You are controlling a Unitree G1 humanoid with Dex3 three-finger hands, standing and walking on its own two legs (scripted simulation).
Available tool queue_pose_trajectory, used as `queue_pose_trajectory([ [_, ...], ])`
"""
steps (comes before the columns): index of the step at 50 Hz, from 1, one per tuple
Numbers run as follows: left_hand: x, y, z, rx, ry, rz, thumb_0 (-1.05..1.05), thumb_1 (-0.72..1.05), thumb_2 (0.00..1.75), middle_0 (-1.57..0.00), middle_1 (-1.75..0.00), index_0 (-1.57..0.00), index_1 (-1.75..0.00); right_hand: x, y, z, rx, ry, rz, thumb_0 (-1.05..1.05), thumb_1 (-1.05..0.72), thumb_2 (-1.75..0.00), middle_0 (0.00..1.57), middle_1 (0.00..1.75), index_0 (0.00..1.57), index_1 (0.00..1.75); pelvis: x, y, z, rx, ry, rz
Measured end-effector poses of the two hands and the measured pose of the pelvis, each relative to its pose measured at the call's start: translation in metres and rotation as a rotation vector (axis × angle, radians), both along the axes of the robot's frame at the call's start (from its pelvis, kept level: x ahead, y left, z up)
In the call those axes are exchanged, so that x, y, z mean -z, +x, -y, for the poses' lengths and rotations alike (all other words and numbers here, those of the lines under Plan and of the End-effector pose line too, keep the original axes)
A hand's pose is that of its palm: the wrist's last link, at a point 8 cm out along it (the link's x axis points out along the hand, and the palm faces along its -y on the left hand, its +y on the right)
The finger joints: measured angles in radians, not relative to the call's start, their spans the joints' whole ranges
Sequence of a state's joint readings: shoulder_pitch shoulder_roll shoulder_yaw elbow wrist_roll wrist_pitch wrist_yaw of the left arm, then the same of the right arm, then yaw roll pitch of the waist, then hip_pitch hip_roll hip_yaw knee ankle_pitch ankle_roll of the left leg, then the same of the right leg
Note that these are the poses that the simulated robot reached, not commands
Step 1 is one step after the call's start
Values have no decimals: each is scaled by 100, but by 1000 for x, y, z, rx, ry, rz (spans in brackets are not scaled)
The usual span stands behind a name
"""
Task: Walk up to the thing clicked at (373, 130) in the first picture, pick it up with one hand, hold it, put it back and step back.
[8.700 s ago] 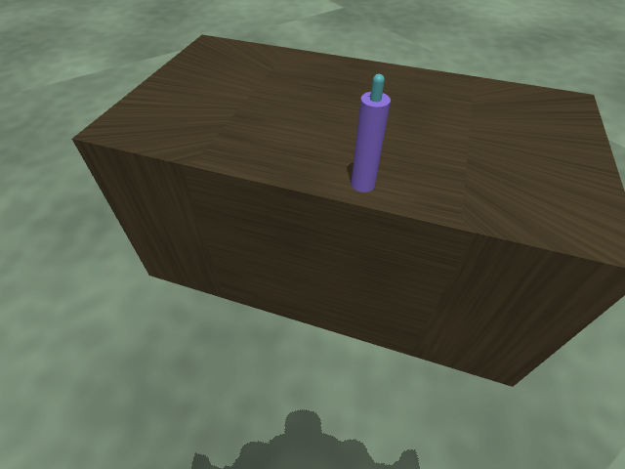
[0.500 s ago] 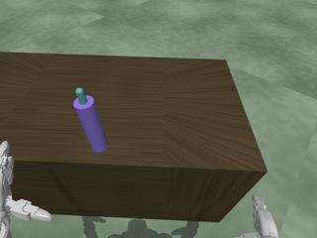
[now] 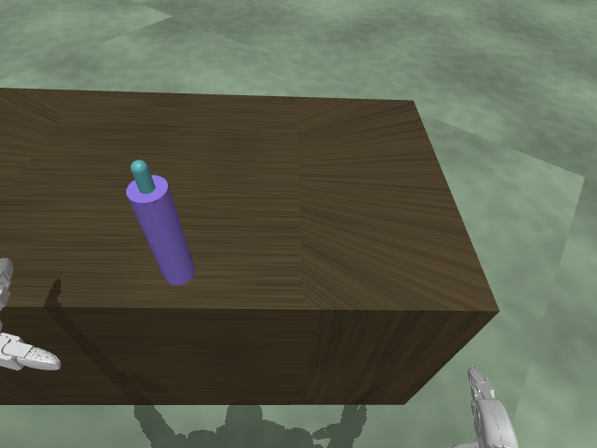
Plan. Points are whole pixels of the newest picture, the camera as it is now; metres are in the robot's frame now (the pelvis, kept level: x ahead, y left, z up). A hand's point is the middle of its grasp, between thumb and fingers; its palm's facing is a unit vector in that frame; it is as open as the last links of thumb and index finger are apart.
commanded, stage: go down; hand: left
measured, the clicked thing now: (162, 226) +0.44 +0.21 +0.02
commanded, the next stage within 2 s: none
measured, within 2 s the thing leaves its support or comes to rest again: neither
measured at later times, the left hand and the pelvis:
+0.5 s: hand (3, 270) +0.32 +0.37 +0.08, palm faces +0.20 -0.98 +0.01, open 17.5 cm; pelvis +0.00 +0.00 -0.01, yaw +0 degrees
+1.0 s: hand out of the picture +0.34 +0.39 +0.07, palm faces +0.20 -0.98 +0.01, open 17.5 cm; pelvis +0.00 +0.00 -0.03, yaw +0 degrees
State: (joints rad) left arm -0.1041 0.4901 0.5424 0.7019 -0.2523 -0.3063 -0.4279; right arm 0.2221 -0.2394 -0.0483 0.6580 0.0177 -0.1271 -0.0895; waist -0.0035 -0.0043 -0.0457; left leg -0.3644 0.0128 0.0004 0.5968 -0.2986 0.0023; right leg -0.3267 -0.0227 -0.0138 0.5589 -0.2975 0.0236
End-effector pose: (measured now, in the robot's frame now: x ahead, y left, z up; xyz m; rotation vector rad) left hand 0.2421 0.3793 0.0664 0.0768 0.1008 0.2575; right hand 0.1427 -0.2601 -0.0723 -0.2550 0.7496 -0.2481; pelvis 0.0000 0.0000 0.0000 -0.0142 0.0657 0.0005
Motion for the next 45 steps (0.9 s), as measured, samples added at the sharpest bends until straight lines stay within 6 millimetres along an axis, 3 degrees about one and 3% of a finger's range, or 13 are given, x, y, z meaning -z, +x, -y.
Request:
queue_pose_trajectory([
  [11,-13,19,-23,32,-44,66,-2,-52,7,-4,-4,-4,-4,-6,4,10,-6,-53,36,-1,54,-5,5,5,6,5,5,-5,2,-11,-4,-34],
  [25,-11,46,-40,55,-86,56,-2,-53,8,-3,-4,-3,-4,-4,-1,5,-29,-88,52,-1,54,-5,5,5,6,5,13,-3,0,-7,-13,-98],
  [45,-8,63,-55,56,-80,52,-2,-53,8,-4,-3,-3,-5,-1,9,3,-35,-108,76,-1,53,-6,5,5,6,5,23,5,-3,-8,-23,-151],
])
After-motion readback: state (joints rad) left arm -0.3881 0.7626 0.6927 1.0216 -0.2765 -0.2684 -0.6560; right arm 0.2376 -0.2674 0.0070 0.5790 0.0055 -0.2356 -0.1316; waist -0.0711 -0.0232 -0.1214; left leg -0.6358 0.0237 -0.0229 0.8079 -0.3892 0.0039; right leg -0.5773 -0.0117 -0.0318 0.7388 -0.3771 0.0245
